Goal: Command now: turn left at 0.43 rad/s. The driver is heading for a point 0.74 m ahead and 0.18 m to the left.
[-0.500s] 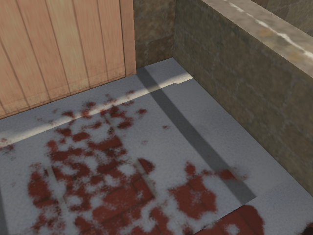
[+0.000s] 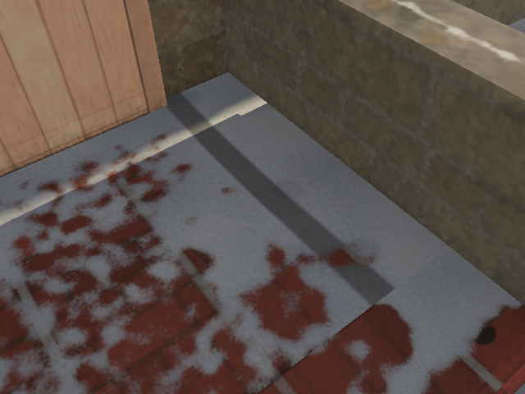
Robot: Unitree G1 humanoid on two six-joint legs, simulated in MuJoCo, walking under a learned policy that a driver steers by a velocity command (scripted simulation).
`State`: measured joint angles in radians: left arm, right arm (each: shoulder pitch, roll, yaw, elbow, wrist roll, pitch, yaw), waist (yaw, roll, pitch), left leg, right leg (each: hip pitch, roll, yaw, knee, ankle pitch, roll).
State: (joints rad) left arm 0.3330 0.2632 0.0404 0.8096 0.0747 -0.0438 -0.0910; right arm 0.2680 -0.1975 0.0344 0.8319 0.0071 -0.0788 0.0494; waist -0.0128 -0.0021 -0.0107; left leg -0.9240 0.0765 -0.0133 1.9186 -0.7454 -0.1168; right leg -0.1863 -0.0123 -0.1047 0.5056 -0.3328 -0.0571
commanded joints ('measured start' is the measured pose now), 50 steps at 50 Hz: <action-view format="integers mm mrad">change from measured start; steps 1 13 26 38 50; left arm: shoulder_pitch -176 -19 -288 -378 20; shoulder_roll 191 261 91 -29 86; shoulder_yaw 21 64 48 1 78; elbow -187 -92 -188 -235 -29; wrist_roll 29 3 -31 -96 -30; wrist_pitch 9 -50 -80 33 13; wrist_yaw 28 98 58 20 105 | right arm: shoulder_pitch -172 -226 486 274 -34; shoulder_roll -110 -14 -316 -116 -175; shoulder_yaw -41 30 -92 -70 -90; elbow -169 -270 -42 42 -253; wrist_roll -1 -32 -19 2 -33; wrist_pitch -47 65 -24 -46 -63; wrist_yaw -25 86 96 -85 -74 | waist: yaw -23 1 -99 -29 45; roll -37 -115 402 32 86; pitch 73 -34 20 52 5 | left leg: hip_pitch -362 -93 661 885 -61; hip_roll -32 -22 33 -22 -30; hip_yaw -202 99 -791 115 -181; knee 226 -290 -1294 -1907 -315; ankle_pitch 224 -5 305 1046 388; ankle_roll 40 112 132 100 106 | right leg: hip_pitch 2 66 -1104 -491 356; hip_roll -553 -395 180 103 -217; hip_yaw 393 -113 530 -72 806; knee -318 -406 1548 319 -318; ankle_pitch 144 365 283 419 -95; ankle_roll -363 -191 -103 -46 -403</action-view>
